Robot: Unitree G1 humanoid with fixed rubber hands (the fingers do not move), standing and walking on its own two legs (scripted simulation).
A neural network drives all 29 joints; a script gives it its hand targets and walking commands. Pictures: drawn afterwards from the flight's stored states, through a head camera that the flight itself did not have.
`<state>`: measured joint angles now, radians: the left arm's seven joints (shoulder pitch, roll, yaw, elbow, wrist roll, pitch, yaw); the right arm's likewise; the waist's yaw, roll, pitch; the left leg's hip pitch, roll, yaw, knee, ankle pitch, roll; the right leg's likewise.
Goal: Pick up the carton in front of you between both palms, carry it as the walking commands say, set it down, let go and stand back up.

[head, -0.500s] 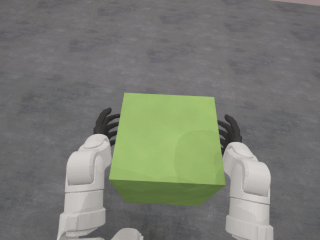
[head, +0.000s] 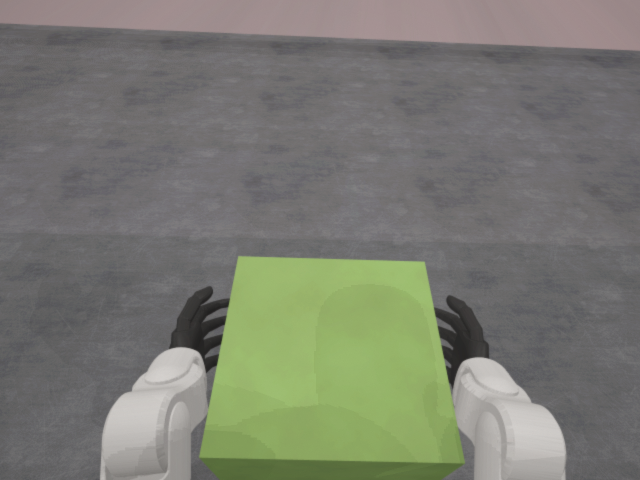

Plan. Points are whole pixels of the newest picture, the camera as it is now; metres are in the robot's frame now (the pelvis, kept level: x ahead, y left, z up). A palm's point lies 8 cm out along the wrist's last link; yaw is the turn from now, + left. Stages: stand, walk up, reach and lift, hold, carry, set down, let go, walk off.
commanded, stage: carry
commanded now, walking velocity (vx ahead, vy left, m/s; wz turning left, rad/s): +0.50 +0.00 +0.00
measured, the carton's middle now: (326, 388) +0.23 +0.00 +0.01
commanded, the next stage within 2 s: none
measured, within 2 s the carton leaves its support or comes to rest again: neither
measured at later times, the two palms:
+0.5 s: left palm (245, 170) +0.55 +0.13 +0.09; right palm (424, 170) +0.57 -0.17 +0.08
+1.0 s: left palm (246, 74) +0.90 +0.17 +0.09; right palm (379, 78) +0.89 -0.13 +0.10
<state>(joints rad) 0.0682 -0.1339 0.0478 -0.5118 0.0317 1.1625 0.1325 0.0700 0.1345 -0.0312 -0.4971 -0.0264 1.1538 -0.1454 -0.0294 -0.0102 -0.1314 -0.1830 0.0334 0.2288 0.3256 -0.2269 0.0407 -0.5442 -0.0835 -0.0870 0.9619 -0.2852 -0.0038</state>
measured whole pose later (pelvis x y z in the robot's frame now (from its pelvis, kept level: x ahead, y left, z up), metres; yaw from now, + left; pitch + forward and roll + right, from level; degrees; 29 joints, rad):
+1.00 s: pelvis +0.66 +0.02 +0.00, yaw +0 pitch +5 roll -2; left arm 0.06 -0.13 0.03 -0.57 0.05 1.17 0.13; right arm 0.07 0.13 -0.04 -0.56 -0.02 1.16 -0.14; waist -0.03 -0.01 -0.10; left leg -0.10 0.05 0.24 0.24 -0.22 0.04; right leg -0.61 -0.11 -0.11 0.81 -0.15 0.01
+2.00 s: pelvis +1.32 +0.03 +0.00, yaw -1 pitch +4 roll -1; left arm 0.02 -0.13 0.02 -0.61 0.05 1.16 0.13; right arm 0.05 0.13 -0.04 -0.60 -0.03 1.14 -0.13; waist -0.01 -0.02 -0.02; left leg -0.21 0.05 0.22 0.30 -0.17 0.05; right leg -0.49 -0.07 -0.11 0.65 -0.23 0.02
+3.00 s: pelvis +1.41 +0.01 -0.02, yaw +2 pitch +2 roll -1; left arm -0.08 -0.13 0.09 -0.09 0.17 0.92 0.05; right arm -0.08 0.13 -0.08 -0.09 -0.17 0.92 -0.05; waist 0.00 0.01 -0.09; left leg -0.11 0.06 0.16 0.49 -0.41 0.00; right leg -0.34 -0.07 -0.22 0.53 -0.21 -0.03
